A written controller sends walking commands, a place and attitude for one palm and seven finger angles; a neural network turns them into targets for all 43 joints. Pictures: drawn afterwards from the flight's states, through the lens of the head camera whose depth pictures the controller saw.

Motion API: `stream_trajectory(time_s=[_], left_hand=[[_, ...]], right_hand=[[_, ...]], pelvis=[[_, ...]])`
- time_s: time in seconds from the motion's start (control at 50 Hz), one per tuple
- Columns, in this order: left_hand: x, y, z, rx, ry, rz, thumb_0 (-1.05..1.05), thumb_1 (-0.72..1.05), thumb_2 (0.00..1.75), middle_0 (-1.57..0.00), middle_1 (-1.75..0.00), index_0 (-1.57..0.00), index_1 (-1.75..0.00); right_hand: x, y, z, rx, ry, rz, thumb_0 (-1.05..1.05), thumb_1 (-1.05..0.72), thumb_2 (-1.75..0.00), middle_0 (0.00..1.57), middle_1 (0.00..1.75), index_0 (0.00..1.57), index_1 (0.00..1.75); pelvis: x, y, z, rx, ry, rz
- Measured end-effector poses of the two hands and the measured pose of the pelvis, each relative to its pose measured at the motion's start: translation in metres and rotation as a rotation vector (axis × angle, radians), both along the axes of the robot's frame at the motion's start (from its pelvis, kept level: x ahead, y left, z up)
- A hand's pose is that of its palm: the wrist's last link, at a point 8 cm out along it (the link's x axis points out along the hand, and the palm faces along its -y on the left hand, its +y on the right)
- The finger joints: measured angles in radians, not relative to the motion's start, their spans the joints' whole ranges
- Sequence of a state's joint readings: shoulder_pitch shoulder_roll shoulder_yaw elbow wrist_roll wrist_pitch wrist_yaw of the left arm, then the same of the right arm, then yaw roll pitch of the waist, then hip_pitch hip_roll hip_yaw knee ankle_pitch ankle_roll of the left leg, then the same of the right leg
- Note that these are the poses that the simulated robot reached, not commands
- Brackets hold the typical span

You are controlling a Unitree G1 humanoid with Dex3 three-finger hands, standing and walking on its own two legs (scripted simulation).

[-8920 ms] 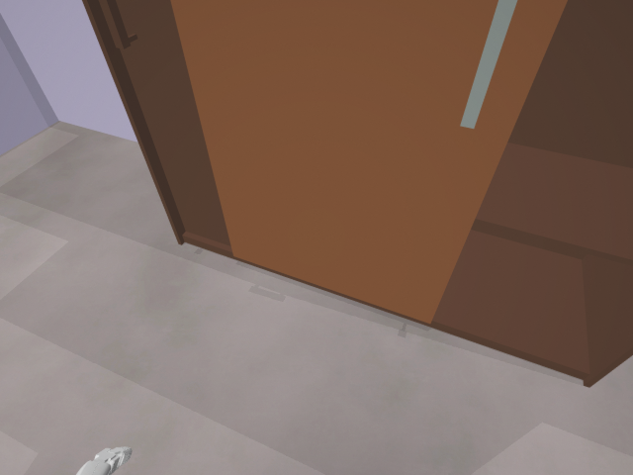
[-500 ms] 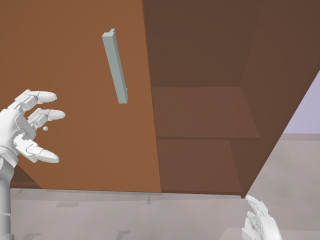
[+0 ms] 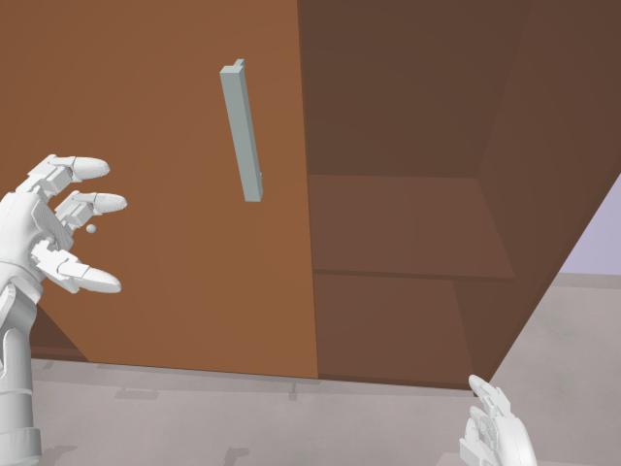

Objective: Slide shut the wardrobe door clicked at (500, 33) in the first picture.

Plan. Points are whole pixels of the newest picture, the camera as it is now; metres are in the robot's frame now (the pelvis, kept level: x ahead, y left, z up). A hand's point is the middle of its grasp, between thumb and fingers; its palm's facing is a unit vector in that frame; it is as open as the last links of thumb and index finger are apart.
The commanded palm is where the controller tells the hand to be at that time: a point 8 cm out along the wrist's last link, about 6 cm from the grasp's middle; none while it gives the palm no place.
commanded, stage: move the hooked fingers beside the handle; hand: left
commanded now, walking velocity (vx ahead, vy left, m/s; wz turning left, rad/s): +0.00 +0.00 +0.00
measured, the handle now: (247, 134) +0.55 +0.17 +0.18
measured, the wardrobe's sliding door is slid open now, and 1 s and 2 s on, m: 0.51 0.51 0.51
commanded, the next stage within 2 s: none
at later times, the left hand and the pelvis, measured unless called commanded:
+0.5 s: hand (138, 200) +0.34 +0.25 +0.21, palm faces +0.07 -1.00 -0.05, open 14.0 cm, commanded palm +0.33 +0.30 +0.20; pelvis -0.01 +0.01 +0.00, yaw -1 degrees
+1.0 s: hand (174, 167) +0.43 +0.24 +0.20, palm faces +0.05 -1.00 -0.04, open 14.0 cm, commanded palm +0.41 +0.29 +0.20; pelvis +0.00 +0.01 +0.00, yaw -2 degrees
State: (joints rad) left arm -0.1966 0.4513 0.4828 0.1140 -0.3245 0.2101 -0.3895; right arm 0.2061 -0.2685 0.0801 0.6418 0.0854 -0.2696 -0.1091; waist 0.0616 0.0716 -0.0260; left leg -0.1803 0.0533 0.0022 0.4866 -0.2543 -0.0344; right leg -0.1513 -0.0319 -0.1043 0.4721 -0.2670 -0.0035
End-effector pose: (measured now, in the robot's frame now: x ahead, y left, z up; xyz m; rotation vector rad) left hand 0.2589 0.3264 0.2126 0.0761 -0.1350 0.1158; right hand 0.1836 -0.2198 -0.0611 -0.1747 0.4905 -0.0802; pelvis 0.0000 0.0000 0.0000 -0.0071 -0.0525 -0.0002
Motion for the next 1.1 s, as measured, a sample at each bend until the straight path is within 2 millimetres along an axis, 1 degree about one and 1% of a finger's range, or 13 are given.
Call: stream_trajectory(time_s=[0.08, 0.16, 0.2, 0.26, 0.34, 0.42, 0.48, 0.54, 0.64, 0.78, 0.92, 1.02, 1.1], left_hand=[[0.011, -0.01, -0.002, 0.012, 0.022, -0.028, -0.01, -0.5, 0.3, -0.3, -1.21, -0.3, -1.2], [0.021, -0.023, 0.003, 0.013, 0.0, -0.069, -0.01, -0.5, 0.3, -0.3, -1.21, -0.3, -1.2], [0.026, -0.024, 0.005, 0.003, -0.012, -0.071, -0.01, -0.5, 0.3, -0.3, -1.21, -0.3, -1.2], [0.031, -0.019, 0.007, -0.009, -0.008, -0.045, -0.01, -0.5, 0.3, -0.3, -1.21, -0.3, -1.2], [0.037, -0.016, 0.002, -0.017, 0.028, -0.022, -0.01, -0.5, 0.3, -0.3, -1.21, -0.3, -1.2], [0.045, -0.02, -0.003, -0.013, 0.048, -0.029, -0.01, -0.5, 0.3, -0.3, -1.21, -0.3, -1.2], [0.052, -0.026, -0.002, -0.015, 0.032, -0.044, -0.01, -0.5, 0.3, -0.3, -1.21, -0.3, -1.2], [0.063, -0.03, 0.001, -0.024, 0.019, -0.053, -0.01, -0.5, 0.3, -0.3, -1.21, -0.3, -1.2], [0.084, -0.033, -0.001, -0.031, 0.06, -0.051, -0.01, -0.5, 0.3, -0.3, -1.21, -0.3, -1.2], [0.106, -0.029, -0.004, -0.041, 0.085, -0.039, -0.01, -0.5, 0.3, -0.3, -1.21, -0.3, -1.2], [0.128, -0.03, -0.007, -0.044, 0.097, -0.056, -0.01, -0.5, 0.3, -0.3, -1.2, -0.3, -1.2], [0.146, -0.036, -0.01, -0.037, 0.111, -0.069, -0.01, -0.5, 0.3, -0.3, -1.2, -0.3, -1.2], [0.159, -0.043, -0.006, -0.038, 0.082, -0.081, -0.01, -0.5, 0.3, -0.3, -1.2, -0.3, -1.2]], right_hand=[[-0.004, 0.002, -0.002, -0.004, 0.01, -0.003, 0.01, -0.9, -0.9, 0.2, 0.3, 0.2, 0.3], [-0.01, 0.003, -0.003, 0.001, 0.016, -0.016, 0.01, -0.9, -0.9, 0.2, 0.3, 0.2, 0.3], [-0.013, 0.003, -0.003, 0.004, 0.019, -0.025, 0.01, -0.9, -0.9, 0.2, 0.3, 0.2, 0.3], [-0.018, 0.002, -0.004, 0.009, 0.027, -0.038, 0.01, -0.9, -0.9, 0.2, 0.3, 0.2, 0.3], [-0.025, -0.001, -0.008, 0.005, 0.051, -0.046, 0.01, -0.9, -0.9, 0.2, 0.3, 0.2, 0.3], [-0.032, -0.005, -0.011, -0.009, 0.08, -0.054, 0.01, -0.9, -0.9, 0.2, 0.3, 0.2, 0.3], [-0.037, -0.008, -0.013, -0.02, 0.095, -0.061, 0.01, -0.9, -0.9, 0.2, 0.3, 0.2, 0.3], [-0.041, -0.011, -0.014, -0.025, 0.107, -0.071, 0.01, -0.9, -0.9, 0.2, 0.3, 0.2, 0.3], [-0.051, -0.016, -0.017, -0.026, 0.13, -0.095, 0.01, -0.9, -0.9, 0.2, 0.3, 0.2, 0.3], [-0.069, -0.026, -0.023, -0.036, 0.191, -0.135, 0.01, -0.9, -0.9, 0.2, 0.3, 0.2, 0.3], [-0.089, -0.034, -0.031, -0.056, 0.274, -0.168, 0.01, -0.9, -0.9, 0.2, 0.3, 0.2, 0.3], [-0.102, -0.036, -0.035, -0.063, 0.328, -0.19, 0.01, -0.9, -0.9, 0.2, 0.3, 0.2, 0.3], [-0.11, -0.035, -0.037, -0.06, 0.358, -0.206, 0.01, -0.9, -0.9, 0.2, 0.3, 0.2, 0.3]], pelvis=[[-0.004, 0.003, 0.0, 0.0, -0.001, 0.003], [-0.005, 0.005, 0.001, 0.003, 0.003, -0.004], [-0.005, 0.005, 0.001, 0.004, 0.005, -0.009], [-0.006, 0.005, 0.001, 0.005, 0.005, -0.015], [-0.008, 0.006, 0.001, 0.004, 0.006, -0.014], [-0.011, 0.006, 0.001, 0.003, 0.009, -0.012], [-0.011, 0.006, 0.001, 0.003, 0.012, -0.013], [-0.012, 0.006, 0.001, 0.003, 0.015, -0.013], [-0.012, 0.004, 0.002, 0.004, 0.029, -0.019], [-0.008, 0.004, 0.002, 0.003, 0.051, -0.029], [-0.004, 0.005, 0.001, 0.0, 0.072, -0.029], [-0.001, 0.008, 0.001, 0.0, 0.09, -0.032], [0.003, 0.01, 0.001, 0.0, 0.101, -0.039]])
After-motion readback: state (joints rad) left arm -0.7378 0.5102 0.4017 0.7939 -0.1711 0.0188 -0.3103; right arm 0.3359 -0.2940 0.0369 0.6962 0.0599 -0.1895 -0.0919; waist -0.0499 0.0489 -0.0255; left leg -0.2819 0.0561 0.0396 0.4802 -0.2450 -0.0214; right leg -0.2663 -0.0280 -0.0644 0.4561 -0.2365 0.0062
